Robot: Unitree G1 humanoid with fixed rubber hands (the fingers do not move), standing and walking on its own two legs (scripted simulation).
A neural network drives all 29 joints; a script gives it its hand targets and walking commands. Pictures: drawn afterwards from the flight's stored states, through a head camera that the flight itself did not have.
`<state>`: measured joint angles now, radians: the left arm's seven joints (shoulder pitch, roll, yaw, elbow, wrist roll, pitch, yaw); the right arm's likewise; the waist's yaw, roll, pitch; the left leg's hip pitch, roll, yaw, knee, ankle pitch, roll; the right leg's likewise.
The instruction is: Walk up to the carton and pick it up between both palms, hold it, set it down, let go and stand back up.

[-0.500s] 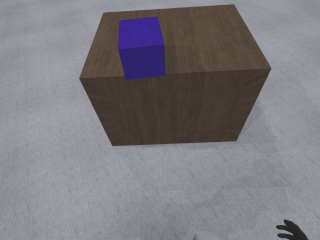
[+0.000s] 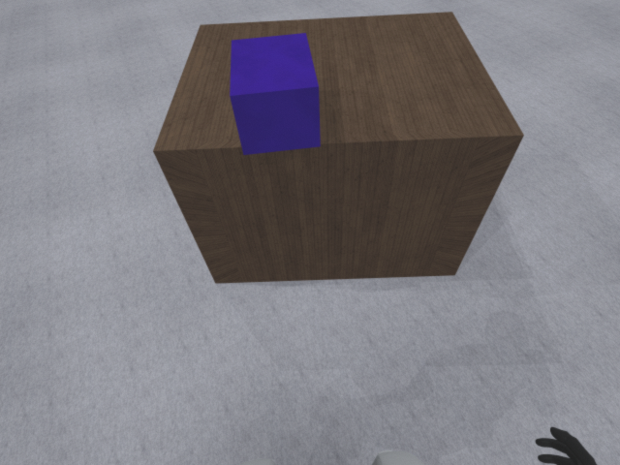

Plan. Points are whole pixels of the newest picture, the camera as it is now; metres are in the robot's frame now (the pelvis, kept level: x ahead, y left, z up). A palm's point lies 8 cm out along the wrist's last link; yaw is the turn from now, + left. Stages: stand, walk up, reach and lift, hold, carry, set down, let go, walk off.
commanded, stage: walk up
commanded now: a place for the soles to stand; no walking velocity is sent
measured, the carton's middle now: (275, 92) +0.90 +0.10 -0.04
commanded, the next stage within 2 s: none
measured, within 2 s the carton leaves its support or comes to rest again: neither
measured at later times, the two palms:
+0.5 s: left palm out of the picture +0.07 +0.32 -0.10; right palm out of the picture +0.10 -0.30 -0.10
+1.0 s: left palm out of the picture +0.07 +0.32 -0.09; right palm out of the picture +0.11 -0.30 -0.10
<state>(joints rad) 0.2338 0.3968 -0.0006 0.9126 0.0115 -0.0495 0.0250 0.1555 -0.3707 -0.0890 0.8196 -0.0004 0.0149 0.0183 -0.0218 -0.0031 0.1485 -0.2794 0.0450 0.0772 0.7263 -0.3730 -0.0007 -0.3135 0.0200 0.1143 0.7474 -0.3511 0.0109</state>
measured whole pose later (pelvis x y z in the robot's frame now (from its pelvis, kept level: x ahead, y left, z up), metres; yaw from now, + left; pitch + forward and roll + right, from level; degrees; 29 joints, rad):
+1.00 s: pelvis +0.01 +0.00 +0.00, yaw +0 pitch -4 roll +1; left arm 0.23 0.40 0.00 0.93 0.02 -0.05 0.02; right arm 0.15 -0.37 -0.09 0.82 0.00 0.02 0.02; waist -0.02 0.02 0.14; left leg -0.28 0.04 0.08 0.74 -0.43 0.01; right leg -0.31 0.01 0.11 0.74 -0.36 0.02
